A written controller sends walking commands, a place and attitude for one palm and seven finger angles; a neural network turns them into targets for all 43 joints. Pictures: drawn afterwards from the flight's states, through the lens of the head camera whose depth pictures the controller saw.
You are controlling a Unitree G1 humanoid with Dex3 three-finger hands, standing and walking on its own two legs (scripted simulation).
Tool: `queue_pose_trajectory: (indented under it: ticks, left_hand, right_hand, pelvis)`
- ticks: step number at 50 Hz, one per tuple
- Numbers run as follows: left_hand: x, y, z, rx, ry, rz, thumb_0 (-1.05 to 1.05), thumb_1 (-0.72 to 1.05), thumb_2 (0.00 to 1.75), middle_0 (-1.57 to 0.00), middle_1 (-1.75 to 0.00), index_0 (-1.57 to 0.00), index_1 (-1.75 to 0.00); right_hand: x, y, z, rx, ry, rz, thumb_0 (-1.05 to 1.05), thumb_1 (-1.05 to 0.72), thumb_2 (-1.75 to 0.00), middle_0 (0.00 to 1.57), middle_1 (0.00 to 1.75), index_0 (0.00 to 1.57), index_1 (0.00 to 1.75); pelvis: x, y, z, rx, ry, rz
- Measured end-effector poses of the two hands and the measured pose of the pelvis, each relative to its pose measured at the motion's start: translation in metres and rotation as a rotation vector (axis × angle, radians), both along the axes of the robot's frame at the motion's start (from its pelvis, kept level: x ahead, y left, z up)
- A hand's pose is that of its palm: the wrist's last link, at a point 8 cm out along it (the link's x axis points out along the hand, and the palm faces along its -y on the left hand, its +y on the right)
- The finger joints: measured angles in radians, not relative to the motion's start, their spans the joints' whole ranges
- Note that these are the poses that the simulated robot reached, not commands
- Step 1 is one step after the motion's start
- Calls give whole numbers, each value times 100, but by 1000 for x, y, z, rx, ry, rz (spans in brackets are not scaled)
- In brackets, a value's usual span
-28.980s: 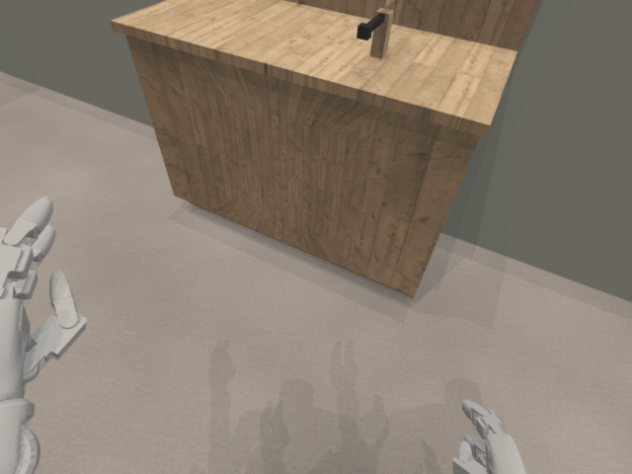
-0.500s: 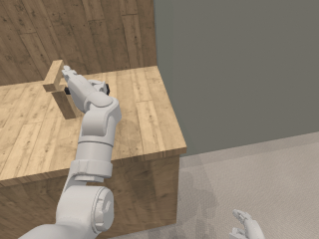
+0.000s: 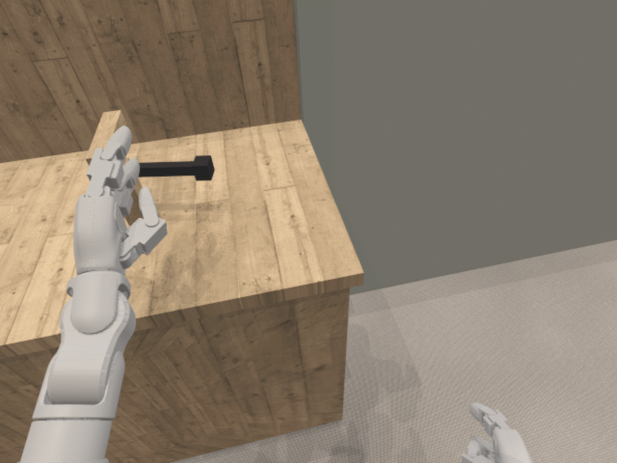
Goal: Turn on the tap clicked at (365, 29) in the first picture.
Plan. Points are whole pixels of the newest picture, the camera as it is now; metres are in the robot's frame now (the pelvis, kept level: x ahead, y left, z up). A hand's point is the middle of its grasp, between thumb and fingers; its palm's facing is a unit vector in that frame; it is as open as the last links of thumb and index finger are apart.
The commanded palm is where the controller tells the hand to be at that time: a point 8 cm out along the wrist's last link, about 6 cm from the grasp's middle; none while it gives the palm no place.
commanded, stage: draw the hand back beside the body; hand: left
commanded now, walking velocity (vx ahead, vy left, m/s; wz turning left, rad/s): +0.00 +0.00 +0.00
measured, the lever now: (203, 168) +0.49 +0.23 +0.14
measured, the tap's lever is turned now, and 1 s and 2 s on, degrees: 77 77 77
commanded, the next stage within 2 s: step back with the hand held close in 1.00 s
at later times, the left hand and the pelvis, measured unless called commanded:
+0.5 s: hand (116, 286) +0.24 +0.23 +0.17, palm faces +0.35 -0.89 -0.29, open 7.5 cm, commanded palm +0.19 +0.28 +0.17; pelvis +0.00 +0.01 +0.00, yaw +0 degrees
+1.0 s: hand (89, 319) +0.20 +0.25 +0.16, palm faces +0.43 -0.83 -0.35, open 7.4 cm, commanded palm +0.15 +0.29 +0.17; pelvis +0.00 +0.01 +0.00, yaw +1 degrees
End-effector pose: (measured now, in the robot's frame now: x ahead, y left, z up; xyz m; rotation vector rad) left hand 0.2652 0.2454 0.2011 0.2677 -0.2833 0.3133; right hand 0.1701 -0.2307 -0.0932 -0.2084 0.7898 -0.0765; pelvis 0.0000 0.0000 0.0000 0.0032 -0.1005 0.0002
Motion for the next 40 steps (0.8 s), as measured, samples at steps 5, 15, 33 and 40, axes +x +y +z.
queue_pose_trajectory:
  ticks: [5,15,33,40]
  left_hand:
    - [-6,-4,-4,14,-18,-52,2,90,90,-17,-21,-17,-21]
    - [-30,11,-14,49,16,-48,2,90,90,-19,-25,-18,-24]
    - [-88,41,-29,97,81,75,2,90,90,-20,-30,-20,-29]
    - [-107,46,-30,122,110,120,2,90,90,-21,-30,-20,-30]
  right_hand:
    - [-1,17,3,29,-16,8,1,-91,-90,20,29,20,30]
    - [-10,33,3,64,-18,1,1,-90,-90,21,29,20,30]
    - [1,22,10,15,-57,15,1,-90,-90,20,29,20,30]
    - [9,24,14,17,-90,31,1,-90,-90,20,29,20,30]
  pelvis:
    - [-6,4,1,-1,-3,-3]
    - [-7,11,3,-6,-11,-18]
    - [-2,13,2,-11,-16,-4]
    - [1,11,1,-12,-14,1]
